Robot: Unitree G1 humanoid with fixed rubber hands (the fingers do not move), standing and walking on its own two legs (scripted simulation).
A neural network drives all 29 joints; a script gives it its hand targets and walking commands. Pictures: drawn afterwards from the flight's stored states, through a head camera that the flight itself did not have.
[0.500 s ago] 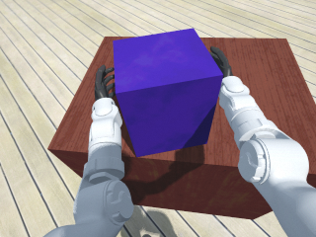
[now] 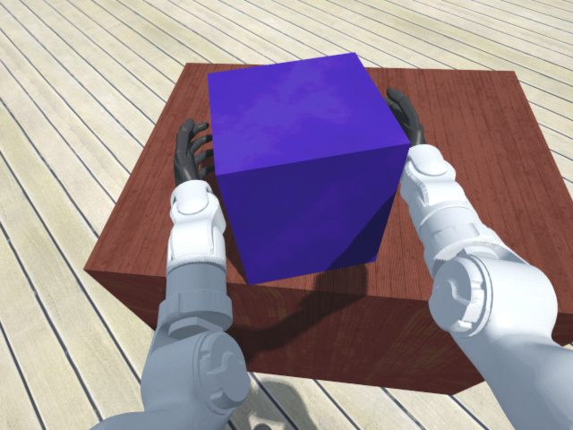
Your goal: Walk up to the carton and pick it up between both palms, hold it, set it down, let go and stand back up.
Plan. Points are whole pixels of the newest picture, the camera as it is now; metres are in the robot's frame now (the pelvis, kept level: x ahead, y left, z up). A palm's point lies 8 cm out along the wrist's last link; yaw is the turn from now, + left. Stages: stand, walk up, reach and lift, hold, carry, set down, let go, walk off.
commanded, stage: set down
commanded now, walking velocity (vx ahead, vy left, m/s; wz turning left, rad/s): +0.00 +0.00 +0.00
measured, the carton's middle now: (298, 175) +0.45 +0.08 +0.07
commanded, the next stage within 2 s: none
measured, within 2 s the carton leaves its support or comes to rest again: neither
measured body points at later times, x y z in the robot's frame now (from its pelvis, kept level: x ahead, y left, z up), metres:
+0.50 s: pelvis +0.01 +0.00 +0.00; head +0.06 +0.00 +0.45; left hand +0.40 +0.23 +0.11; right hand +0.49 -0.06 +0.12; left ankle +0.03 +0.16 -0.74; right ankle -0.03 -0.09 -0.74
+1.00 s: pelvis +0.01 +0.00 +0.00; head +0.06 +0.01 +0.45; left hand +0.40 +0.23 +0.11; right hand +0.49 -0.06 +0.12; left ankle +0.03 +0.16 -0.74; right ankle -0.03 -0.09 -0.74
